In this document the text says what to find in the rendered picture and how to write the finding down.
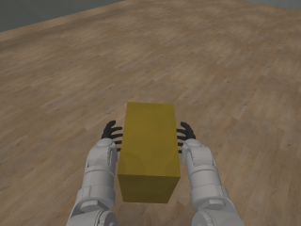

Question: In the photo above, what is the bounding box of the robot right upper arm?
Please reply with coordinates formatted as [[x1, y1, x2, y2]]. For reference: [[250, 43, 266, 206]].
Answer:
[[191, 209, 245, 226]]

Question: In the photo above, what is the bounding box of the robot left forearm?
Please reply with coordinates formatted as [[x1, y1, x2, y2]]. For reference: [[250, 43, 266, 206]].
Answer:
[[66, 137, 118, 226]]

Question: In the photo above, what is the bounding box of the carton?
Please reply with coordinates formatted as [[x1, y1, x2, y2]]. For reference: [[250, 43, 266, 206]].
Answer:
[[117, 102, 181, 204]]

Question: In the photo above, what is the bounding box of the right robot hand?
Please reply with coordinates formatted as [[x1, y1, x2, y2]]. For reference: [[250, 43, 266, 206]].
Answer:
[[176, 121, 196, 153]]

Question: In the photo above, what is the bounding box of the robot right forearm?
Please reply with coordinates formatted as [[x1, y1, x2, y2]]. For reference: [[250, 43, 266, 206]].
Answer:
[[182, 138, 241, 218]]

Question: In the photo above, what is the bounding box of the left robot hand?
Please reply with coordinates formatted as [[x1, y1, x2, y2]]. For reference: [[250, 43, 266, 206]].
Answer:
[[101, 120, 123, 152]]

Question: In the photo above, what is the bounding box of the robot left upper arm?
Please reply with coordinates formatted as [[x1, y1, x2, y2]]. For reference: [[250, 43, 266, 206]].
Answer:
[[66, 209, 119, 226]]

